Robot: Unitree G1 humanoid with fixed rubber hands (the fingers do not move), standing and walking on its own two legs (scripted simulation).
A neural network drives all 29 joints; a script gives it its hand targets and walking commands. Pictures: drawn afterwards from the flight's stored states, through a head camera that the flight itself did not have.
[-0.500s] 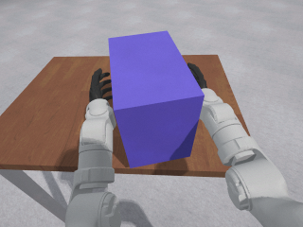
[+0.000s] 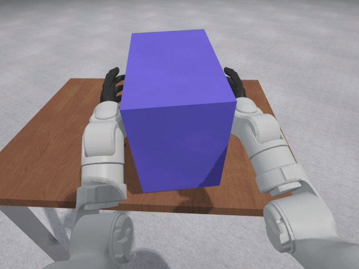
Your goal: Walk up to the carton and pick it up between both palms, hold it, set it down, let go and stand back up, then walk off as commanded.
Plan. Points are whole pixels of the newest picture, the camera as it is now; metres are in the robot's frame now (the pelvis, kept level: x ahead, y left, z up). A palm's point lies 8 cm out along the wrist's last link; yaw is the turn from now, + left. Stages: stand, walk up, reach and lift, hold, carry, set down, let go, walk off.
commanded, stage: reach and lift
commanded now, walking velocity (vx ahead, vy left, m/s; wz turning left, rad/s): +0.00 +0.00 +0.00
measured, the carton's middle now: (174, 107) +0.41 +0.05 +0.21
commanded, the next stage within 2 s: hold in 1.24 s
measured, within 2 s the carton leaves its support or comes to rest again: neither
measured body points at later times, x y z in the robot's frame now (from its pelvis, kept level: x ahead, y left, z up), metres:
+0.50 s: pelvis +0.00 +0.02 +0.00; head -0.05 +0.02 +0.45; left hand +0.39 +0.18 +0.26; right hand +0.41 -0.08 +0.24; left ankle +0.02 +0.16 -0.74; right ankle +0.02 -0.09 -0.74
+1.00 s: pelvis -0.01 +0.02 +0.00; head -0.07 +0.03 +0.45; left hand +0.38 +0.19 +0.28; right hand +0.40 -0.08 +0.27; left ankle +0.02 +0.16 -0.74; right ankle +0.02 -0.09 -0.74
